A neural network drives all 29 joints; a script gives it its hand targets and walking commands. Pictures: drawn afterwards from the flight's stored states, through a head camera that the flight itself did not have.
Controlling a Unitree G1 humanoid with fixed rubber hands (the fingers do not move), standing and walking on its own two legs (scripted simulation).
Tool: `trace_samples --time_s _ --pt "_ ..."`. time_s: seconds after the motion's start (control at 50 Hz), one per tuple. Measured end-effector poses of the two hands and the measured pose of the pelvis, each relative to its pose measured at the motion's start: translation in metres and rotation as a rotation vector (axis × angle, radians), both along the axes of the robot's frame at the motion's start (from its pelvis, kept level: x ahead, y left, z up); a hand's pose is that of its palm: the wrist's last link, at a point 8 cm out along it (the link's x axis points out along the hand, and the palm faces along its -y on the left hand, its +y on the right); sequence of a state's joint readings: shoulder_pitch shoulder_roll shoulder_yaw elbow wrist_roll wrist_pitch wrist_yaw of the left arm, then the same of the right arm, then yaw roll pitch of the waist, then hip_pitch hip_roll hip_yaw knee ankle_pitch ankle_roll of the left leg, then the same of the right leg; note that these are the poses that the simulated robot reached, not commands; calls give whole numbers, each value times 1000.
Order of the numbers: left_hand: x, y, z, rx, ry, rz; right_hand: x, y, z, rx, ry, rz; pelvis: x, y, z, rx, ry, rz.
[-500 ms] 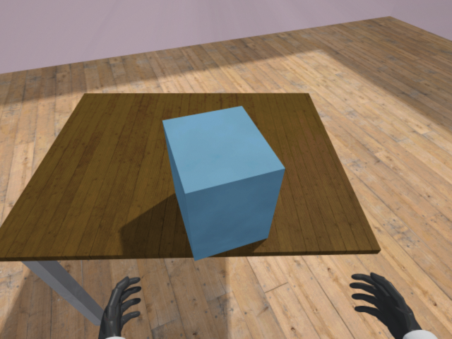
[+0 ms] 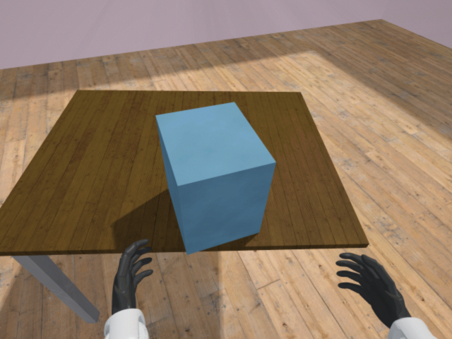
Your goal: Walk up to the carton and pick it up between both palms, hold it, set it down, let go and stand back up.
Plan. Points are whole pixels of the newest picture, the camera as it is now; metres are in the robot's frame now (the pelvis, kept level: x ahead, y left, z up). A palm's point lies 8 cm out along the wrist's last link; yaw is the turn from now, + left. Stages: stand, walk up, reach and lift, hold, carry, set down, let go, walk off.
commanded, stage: reach and lift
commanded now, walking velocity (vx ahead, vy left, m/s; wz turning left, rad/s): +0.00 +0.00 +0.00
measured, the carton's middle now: (210, 177) +0.46 +0.07 +0.01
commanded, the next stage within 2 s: none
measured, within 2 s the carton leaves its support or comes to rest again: neither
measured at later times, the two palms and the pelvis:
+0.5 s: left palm (125, 253) +0.24 +0.19 +0.06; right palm (363, 245) +0.28 -0.21 +0.05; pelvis +0.00 +0.00 +0.00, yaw +0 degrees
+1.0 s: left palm (119, 212) +0.28 +0.20 +0.11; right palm (345, 195) +0.35 -0.18 +0.09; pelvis -0.01 +0.00 +0.00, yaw -1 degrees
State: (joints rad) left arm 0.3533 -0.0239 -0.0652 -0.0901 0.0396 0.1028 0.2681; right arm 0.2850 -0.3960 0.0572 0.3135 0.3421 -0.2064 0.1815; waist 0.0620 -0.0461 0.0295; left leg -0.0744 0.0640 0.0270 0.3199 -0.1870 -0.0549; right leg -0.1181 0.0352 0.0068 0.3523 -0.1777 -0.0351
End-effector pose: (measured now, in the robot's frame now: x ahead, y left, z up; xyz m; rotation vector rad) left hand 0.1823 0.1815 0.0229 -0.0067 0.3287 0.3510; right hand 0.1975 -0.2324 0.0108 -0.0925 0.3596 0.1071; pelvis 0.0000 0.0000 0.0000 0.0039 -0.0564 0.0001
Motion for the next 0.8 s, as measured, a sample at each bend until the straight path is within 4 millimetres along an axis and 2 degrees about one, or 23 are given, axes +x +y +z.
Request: trace_samples --time_s 0.18,0.44,0.64,0.8 --pt "17 -6 11 0 -25 -4 25 6 8 21 -36 1 -2 3 0 0 -7 -9" --pt "49 9 33 18 -35 18 77 23 29 39 -90 13 2 2 2 -4 -3 -7" --pt "68 16 50 1 -30 18 102 28 45 54 -99 2 2 -1 3 -4 -1 -13" --pt "85 19 67 -16 -28 16 124 41 61 68 -102 13 -3 -2 2 -4 12 -25"
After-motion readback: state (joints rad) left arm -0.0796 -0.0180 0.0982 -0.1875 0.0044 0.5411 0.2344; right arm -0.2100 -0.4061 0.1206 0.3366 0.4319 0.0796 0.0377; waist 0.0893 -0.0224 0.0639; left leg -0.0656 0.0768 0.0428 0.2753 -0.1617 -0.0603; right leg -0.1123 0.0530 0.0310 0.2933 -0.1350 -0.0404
